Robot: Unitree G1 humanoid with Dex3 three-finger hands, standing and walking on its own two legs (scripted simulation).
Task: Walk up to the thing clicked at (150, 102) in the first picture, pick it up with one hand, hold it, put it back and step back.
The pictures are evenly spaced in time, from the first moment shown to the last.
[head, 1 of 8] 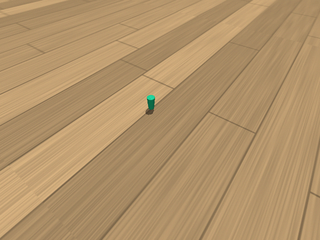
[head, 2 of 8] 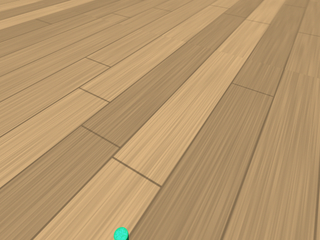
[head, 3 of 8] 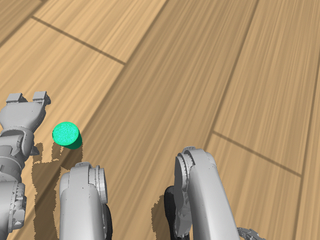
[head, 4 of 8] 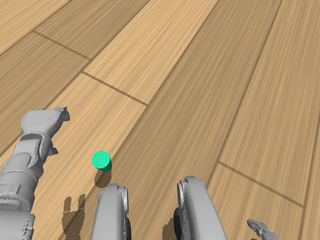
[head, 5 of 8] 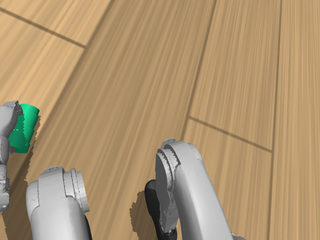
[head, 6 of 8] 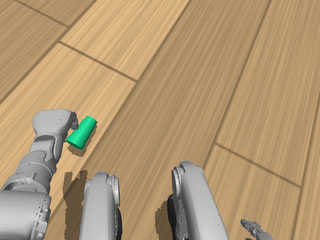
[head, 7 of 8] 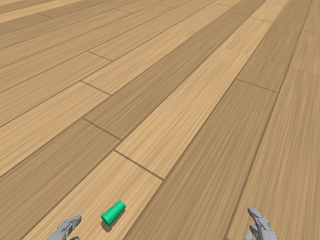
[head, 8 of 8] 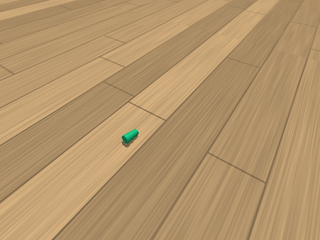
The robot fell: no
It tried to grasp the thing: yes
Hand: left
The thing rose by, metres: 0.00
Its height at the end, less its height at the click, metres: -0.03
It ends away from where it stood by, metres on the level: 0.12
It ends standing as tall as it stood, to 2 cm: no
